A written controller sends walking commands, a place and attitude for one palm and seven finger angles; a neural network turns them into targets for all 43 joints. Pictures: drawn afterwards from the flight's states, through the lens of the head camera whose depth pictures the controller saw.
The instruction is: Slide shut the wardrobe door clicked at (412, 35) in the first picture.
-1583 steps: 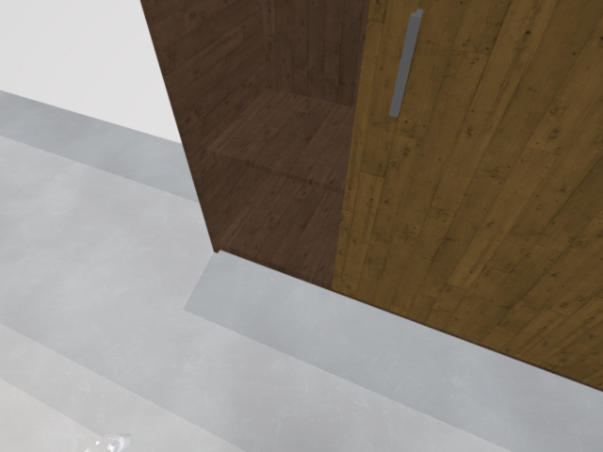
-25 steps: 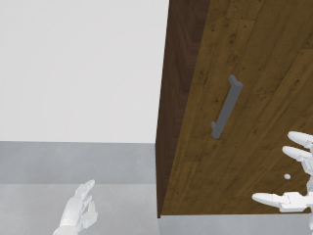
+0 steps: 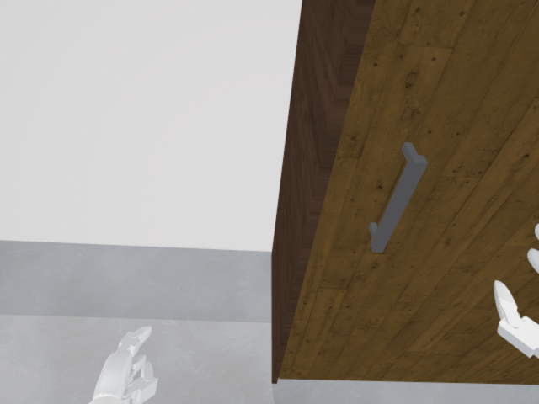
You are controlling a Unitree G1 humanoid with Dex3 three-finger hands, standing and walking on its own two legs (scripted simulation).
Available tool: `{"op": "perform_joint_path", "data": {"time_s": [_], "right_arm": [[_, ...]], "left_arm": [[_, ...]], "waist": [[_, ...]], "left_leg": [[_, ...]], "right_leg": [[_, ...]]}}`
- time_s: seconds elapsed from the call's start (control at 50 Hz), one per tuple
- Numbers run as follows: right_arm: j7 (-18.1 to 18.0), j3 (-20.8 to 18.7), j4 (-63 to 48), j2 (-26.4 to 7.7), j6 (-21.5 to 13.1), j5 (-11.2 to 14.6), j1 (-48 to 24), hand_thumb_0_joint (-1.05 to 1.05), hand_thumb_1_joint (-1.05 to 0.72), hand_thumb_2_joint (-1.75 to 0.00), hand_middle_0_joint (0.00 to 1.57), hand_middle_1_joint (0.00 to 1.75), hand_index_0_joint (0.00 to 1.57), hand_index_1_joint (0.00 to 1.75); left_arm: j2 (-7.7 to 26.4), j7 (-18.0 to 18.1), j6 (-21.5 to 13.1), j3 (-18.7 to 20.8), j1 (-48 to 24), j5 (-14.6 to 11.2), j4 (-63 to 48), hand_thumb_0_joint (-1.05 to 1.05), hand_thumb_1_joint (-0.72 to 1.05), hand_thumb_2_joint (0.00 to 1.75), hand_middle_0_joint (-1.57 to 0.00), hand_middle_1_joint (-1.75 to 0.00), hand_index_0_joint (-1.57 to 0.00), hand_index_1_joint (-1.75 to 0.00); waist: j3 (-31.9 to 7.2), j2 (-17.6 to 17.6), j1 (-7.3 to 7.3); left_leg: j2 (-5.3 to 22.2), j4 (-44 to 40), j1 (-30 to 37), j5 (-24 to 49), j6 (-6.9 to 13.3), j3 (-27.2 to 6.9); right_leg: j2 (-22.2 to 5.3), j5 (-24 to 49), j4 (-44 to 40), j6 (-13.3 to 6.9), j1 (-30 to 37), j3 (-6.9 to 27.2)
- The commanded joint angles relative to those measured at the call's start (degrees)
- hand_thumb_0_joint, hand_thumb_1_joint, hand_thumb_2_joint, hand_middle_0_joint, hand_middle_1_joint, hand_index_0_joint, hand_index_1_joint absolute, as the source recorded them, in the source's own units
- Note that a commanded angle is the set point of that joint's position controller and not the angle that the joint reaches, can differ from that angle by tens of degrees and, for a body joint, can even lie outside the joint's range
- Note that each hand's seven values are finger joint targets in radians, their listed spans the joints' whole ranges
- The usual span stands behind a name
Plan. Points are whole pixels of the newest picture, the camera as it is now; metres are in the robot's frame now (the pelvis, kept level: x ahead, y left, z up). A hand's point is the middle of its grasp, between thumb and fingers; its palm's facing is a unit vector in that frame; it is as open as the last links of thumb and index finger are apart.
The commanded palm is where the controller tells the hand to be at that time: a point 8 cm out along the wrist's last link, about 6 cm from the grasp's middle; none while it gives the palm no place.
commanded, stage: draw the hand back to the body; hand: right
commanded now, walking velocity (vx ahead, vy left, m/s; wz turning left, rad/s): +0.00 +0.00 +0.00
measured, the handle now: (391, 201) +0.36 -0.18 +0.15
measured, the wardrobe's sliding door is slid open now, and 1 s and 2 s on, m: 0.00 0.00 0.00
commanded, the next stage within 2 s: step back with the hand held close in 0.40 s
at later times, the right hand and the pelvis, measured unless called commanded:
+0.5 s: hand (522, 328) +0.17 -0.26 +0.16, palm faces +0.50 +0.79 -0.36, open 7.4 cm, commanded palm +0.13 -0.30 +0.17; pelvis -0.01 +0.00 +0.00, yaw +0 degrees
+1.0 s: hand out of the picture +0.13 -0.29 +0.15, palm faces +0.47 +0.75 -0.46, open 7.4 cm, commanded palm +0.08 -0.32 +0.17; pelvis -0.06 -0.02 -0.02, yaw +0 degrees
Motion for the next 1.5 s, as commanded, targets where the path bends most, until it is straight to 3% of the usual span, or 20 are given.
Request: {"op": "perform_joint_path", "data": {"time_s": [0.0, 0.48, 0.52, 0.54, 0.58, 0.7, 0.78, 0.92, 1.0, 1.06, 1.1, 1.14, 1.2, 1.24, 1.26, 1.32, 1.42, 1.44, 1.46, 1.48], "right_arm": [[-1.0, -7.1, -13.3, -10.3, -3.7, 0.1, -5.3, 0.0, -0.9, -0.9, 0.2, 0.3, 0.2, 0.3], [-1.2, -6.2, -11.1, -9.7, -3.8, 0.3, -6.8, 0.0, -0.9, -0.9, 0.2, 0.3, 0.2, 0.3], [-2.3, -16.7, -14.1, -21.7, -6.3, -0.2, -21.2, 0.0, -0.9, -0.9, 0.2, 0.3, 0.2, 0.3], [-1.4, -10.5, -7.6, -13.2, -5.8, -0.2, -9.9, 0.0, -0.9, -0.9, 0.2, 0.3, 0.2, 0.3], [-0.8, -8.0, -7.7, -10.7, -5.0, -0.8, -5.5, 0.0, -0.9, -0.9, 0.2, 0.3, 0.2, 0.3], [-1.9, -10.0, -13.7, -12.6, -5.0, -0.8, 1.4, 0.0, -0.9, -0.9, 0.2, 0.3, 0.2, 0.3], [-2.5, -12.4, -15.6, -14.2, -4.8, -0.3, 3.0, 0.0, -0.9, -0.9, 0.2, 0.3, 0.2, 0.3], [-3.2, -12.5, -16.5, -12.8, -6.3, -0.8, 1.3, 0.0, -0.9, -0.9, 0.2, 0.3, 0.2, 0.3], [-3.2, -10.9, -13.6, -11.0, -7.3, -2.0, -1.4, 0.0, -0.9, -0.9, 0.2, 0.3, 0.2, 0.3], [-3.4, -10.8, -12.6, -12.6, -7.3, -1.8, -2.4, 0.0, -0.9, -0.9, 0.2, 0.3, 0.2, 0.3], [-3.8, -10.0, -14.4, -13.3, -7.2, -1.6, -4.3, 0.0, -0.9, -0.9, 0.2, 0.3, 0.2, 0.3], [-4.4, -10.5, -15.9, -14.1, -7.2, -1.8, -5.5, 0.0, -0.9, -0.9, 0.2, 0.3, 0.2, 0.3], [-4.9, -12.0, -18.4, -14.1, -8.4, -1.8, -4.2, 0.0, -0.9, -0.9, 0.2, 0.3, 0.2, 0.3], [-5.0, -13.7, -18.2, -13.4, -9.7, -2.9, -2.1, 0.0, -0.9, -0.9, 0.2, 0.3, 0.2, 0.3], [-4.8, -14.0, -18.2, -13.6, -9.8, -3.5, -3.4, 0.0, -0.9, -0.9, 0.2, 0.3, 0.2, 0.3], [-4.1, -13.9, -17.7, -13.9, -10.3, -2.6, -3.4, 0.0, -0.9, -0.9, 0.2, 0.3, 0.2, 0.3], [-3.7, -9.1, -14.9, -10.9, -8.4, 0.2, 0.8, 0.0, -0.9, -0.9, 0.2, 0.3, 0.2, 0.3], [-3.6, -9.0, -15.2, -11.3, -8.5, -0.1, -1.0, 0.0, -0.9, -0.9, 0.2, 0.3, 0.2, 0.3], [-3.8, -9.9, -14.4, -13.8, -8.0, -0.6, -2.2, 0.0, -0.9, -0.9, 0.2, 0.3, 0.2, 0.3], [-4.1, -10.4, -15.0, -16.6, -7.9, -0.8, -6.5, 0.0, -0.9, -0.9, 0.2, 0.3, 0.2, 0.3]], "left_arm": [[5.6, 0.5, -3.0, 1.9, -6.8, 0.0, -8.8, 0.0, 0.9, 0.9, -0.2, -0.3, -0.2, -0.3], [5.1, 1.0, -2.4, 1.6, -8.1, -0.1, -8.7, 0.0, 0.9, 0.9, -0.2, -0.3, -0.2, -0.3], [5.7, 0.6, -1.1, 0.4, -7.9, -1.3, -10.9, 0.0, 0.9, 0.9, -0.2, -0.3, -0.2, -0.3], [5.0, 0.7, -0.2, 0.7, -7.5, -0.7, -9.0, 0.0, 0.9, 0.9, -0.2, -0.3, -0.2, -0.3], [5.3, 0.1, 0.9, 1.1, -6.9, -0.8, -10.8, 0.0, 0.9, 0.9, -0.2, -0.3, -0.2, -0.3], [6.3, 0.7, 3.1, 2.0, -6.5, -1.1, -13.8, 0.0, 0.9, 0.9, -0.2, -0.3, -0.2, -0.3], [6.4, 1.5, 4.4, 2.1, -6.7, -1.3, -15.2, 0.0, 0.9, 0.9, -0.2, -0.3, -0.2, -0.3], [7.3, 2.1, 3.0, 2.1, -6.0, -0.9, -15.4, 0.0, 0.9, 0.9, -0.2, -0.3, -0.2, -0.3], [7.4, 1.7, 1.7, 2.0, -4.4, -1.1, -14.5, 0.0, 0.9, 0.9, -0.2, -0.3, -0.2, -0.3], [6.0, 1.5, 1.7, 2.0, -3.5, -1.0, -13.3, 0.0, 0.9, 0.9, -0.2, -0.3, -0.2, -0.3], [5.0, 1.0, 1.8, 1.4, -3.7, -1.0, -11.7, 0.0, 0.9, 0.9, -0.2, -0.3, -0.2, -0.3], [4.8, 1.2, 1.7, 0.9, -4.4, -0.5, -11.3, 0.0, 0.9, 0.9, -0.2, -0.3, -0.2, -0.3], [7.0, 2.3, 1.1, 1.1, -5.2, -0.8, -13.2, 0.0, 0.9, 0.9, -0.2, -0.3, -0.2, -0.3], [7.3, 2.7, 0.4, 1.7, -5.4, -0.7, -14.3, 0.0, 0.9, 0.9, -0.2, -0.3, -0.2, -0.3], [7.5, 2.3, 0.1, 2.1, -5.0, -0.4, -14.1, 0.0, 0.9, 0.9, -0.2, -0.3, -0.2, -0.3], [6.7, 1.4, -0.8, 3.0, -4.4, -0.3, -13.3, 0.0, 0.9, 0.9, -0.2, -0.3, -0.2, -0.3], [5.5, 0.0, -1.4, 1.7, -4.8, 0.1, -10.8, 0.0, 0.9, 0.9, -0.2, -0.3, -0.2, -0.3], [4.9, -0.3, -0.7, 1.5, -4.6, 0.2, -9.8, 0.0, 0.9, 0.9, -0.2, -0.3, -0.2, -0.3], [4.0, -0.5, 0.1, 1.7, -4.5, 0.0, -9.4, 0.0, 0.9, 0.9, -0.2, -0.3, -0.2, -0.3], [4.0, -0.1, 0.6, 1.3, -7.2, -0.4, -9.6, 0.0, 0.9, 0.9, -0.2, -0.3, -0.2, -0.3]], "waist": [[-4.5, -1.9, -0.04], [-1.4, 0.0, 0.03], [3.0, -4.1, 1.98], [2.3, 2.6, 2.6], [-2.1, 5.5, 2.71], [-13.4, 1.4, 2.47], [-12.8, 2.3, 2.45], [-9.2, -8.7, 2.13], [-4.8, -4.3, 3.22], [-4.7, 11.0, 3.86], [-5.5, 14.3, 4.06], [-6.9, 11.6, 4.6], [-6.6, -3.1, 4.0], [-8.8, -16.1, 3.01], [-7.8, -16.8, 3.21], [-7.8, -9.6, 2.83], [-6.2, -8.7, 3.11], [-7.0, -3.1, 3.32], [-8.2, 9.0, 3.53], [-6.5, 15.7, 2.46]], "left_leg": [[-2.1, -2.7, 0.5, 11.5, 1.1, 0.6], [-1.9, -5.4, -1.4, 3.2, 0.9, 0.1], [0.2, -7.1, -6.4, 3.4, 1.0, -3.4], [2.1, -7.3, -10.4, 5.7, 1.0, -4.0], [4.5, -6.5, -11.6, 7.5, 1.6, -5.4], [4.2, 3.0, -8.0, 17.9, 1.0, -2.6], [2.5, 6.3, -8.8, 14.7, 0.3, -1.8], [-1.4, 16.8, -5.2, 0.2, -0.8, -0.4], [0.6, 14.3, -5.1, 2.0, 0.4, -3.8], [9.1, -0.6, -18.7, -9.9, 4.4, -15.4], [14.7, -5.7, -27.3, -15.4, 7.7, -18.3], [13.9, -2.8, -27.1, -10.1, 6.9, -14.5], [2.8, 11.3, -20.9, -8.6, 1.5, -4.4], [-4.2, 30.8, -4.4, -9.0, -0.9, -0.5], [-5.7, 39.9, -0.2, -9.6, -1.2, -1.2], [-5.1, 36.6, -7.8, -13.7, -0.3, -1.5], [-3.8, 2.7, -11.3, -15.3, 2.4, -0.9], [1.0, -5.5, -12.7, -8.4, 4.0, -6.2], [10.3, -9.1, -14.6, 1.9, 6.0, -18.1], [17.1, -8.8, -16.4, 20.1, 6.9, -21.9]], "right_leg": [[1.2, 15.4, -3.1, -0.6, -0.9, -0.4], [1.5, 6.5, -4.1, -1.1, -1.7, -0.3], [0.7, 1.0, -2.5, -1.3, -7.7, 0.2], [0.3, 2.5, 0.4, -1.8, -8.5, 0.8], [0.5, 5.2, 4.2, -1.7, -6.5, 0.1], [-2.1, 19.0, 5.7, -1.5, -6.3, 0.7], [-3.7, 19.4, 4.5, -1.9, -10.0, 2.6], [-8.8, 4.5, -3.6, -4.7, -24.6, 7.9], [-7.0, -14.8, -1.1, -5.1, -33.6, 7.0], [-0.5, -16.0, 12.1, -2.1, -24.9, 3.1], [1.4, -11.2, 21.9, -0.8, -16.5, 1.9], [0.6, -7.7, 19.7, -1.3, -14.3, 2.1], [-5.5, -11.6, 1.3, -4.2, -21.3, 11.2], [-14.2, -32.3, -14.0, -8.2, -38.0, 21.3], [-16.3, -36.0, -17.8, -9.6, -44.4, 22.6], [-13.4, -22.8, -11.9, -8.5, -34.7, 17.5], [-8.8, -11.3, -9.3, -2.9, -19.5, 11.3], [-6.2, -6.4, -1.6, -1.5, -16.9, 8.5], [-2.2, -4.3, 9.2, 0.5, -16.2, 3.2], [1.2, -9.4, 19.2, 1.8, -19.6, 0.1]]}}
